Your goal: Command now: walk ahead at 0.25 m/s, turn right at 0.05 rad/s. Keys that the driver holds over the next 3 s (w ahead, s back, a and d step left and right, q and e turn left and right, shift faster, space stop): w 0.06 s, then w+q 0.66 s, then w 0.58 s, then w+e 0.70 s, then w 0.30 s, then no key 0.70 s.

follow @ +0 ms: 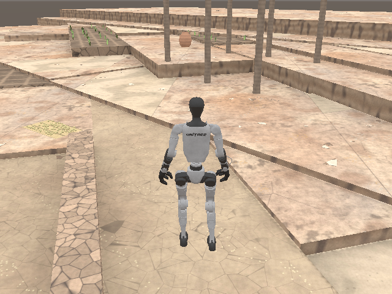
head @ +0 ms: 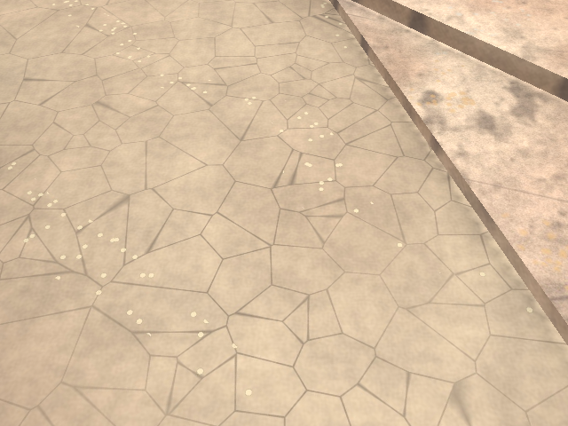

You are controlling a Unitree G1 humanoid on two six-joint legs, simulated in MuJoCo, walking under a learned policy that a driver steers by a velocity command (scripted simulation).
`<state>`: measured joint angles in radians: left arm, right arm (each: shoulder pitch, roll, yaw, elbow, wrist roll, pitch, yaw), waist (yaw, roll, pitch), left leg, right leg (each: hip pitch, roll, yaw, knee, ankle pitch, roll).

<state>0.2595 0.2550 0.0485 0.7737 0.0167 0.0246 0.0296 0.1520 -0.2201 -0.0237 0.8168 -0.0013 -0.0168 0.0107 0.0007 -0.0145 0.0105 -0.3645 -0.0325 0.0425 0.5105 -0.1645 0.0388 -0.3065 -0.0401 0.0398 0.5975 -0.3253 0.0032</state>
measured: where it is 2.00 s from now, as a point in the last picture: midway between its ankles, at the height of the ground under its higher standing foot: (167, 279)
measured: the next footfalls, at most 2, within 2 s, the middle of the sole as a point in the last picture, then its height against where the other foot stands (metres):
left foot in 0.36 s outside the picture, level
right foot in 0.82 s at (287, 410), level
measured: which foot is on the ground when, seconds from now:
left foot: down 0.00-0.04, up 0.06-0.34, down 0.36-0.82, up 0.84-1.00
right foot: down 0.00-0.36, up 0.38-0.80, down 0.82-1.00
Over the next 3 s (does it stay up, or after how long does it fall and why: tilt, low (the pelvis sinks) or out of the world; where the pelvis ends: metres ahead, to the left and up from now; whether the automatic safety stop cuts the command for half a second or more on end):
stays up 1.29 0.38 0.01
